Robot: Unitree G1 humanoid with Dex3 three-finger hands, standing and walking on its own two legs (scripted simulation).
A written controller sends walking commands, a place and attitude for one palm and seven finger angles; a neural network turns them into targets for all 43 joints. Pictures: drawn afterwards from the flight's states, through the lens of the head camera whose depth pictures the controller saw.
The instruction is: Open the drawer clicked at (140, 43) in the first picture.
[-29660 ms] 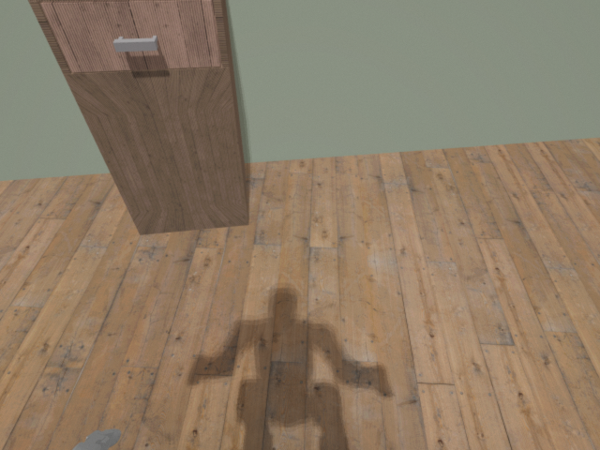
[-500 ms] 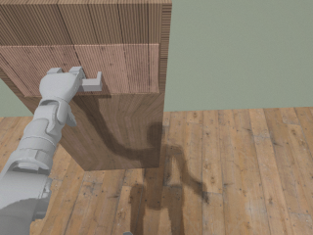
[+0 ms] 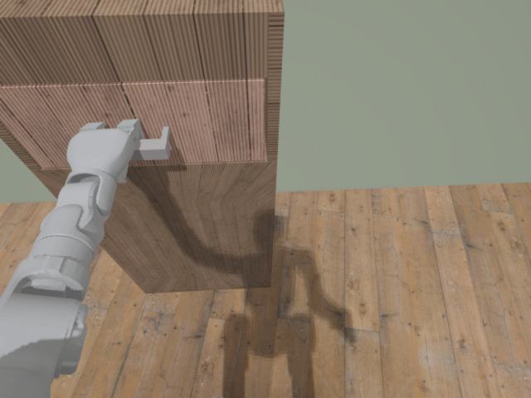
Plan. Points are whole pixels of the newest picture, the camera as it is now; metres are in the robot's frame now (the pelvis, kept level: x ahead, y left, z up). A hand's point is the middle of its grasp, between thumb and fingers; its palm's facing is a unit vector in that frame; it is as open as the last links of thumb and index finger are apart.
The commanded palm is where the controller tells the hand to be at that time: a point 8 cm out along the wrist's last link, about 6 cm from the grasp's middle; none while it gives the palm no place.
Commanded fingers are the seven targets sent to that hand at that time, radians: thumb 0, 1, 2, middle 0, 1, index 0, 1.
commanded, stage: pull the drawer open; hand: left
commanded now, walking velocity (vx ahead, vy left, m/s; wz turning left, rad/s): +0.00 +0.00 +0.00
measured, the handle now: (137, 141) +0.51 +0.21 +0.08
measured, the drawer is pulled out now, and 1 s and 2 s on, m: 0.00 0.07 0.17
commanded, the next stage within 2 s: none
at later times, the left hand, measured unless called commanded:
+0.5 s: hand (115, 183) +0.44 +0.24 +0.06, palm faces -0.01 -0.05 -1.00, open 5.7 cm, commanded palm +0.39 +0.24 +0.11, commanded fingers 0.00 0.90 0.90 -0.40 -1.35 -0.40 -1.35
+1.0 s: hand (108, 210) +0.39 +0.24 +0.06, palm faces -0.01 -0.04 -1.00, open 5.7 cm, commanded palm +0.37 +0.24 +0.11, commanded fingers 0.00 0.90 0.90 -0.40 -1.35 -0.40 -1.35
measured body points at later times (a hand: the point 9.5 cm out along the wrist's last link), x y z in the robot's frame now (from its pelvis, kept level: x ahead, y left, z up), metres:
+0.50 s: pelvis +0.02 +0.00 +0.01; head +0.07 -0.01 +0.45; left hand +0.43 +0.24 +0.11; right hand +0.09 -0.27 -0.12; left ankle +0.00 +0.10 -0.71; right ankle -0.03 -0.12 -0.71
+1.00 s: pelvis +0.02 -0.01 +0.01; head +0.06 -0.02 +0.46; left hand +0.38 +0.23 +0.11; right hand +0.17 -0.26 -0.11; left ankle +0.00 +0.10 -0.71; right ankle -0.03 -0.12 -0.71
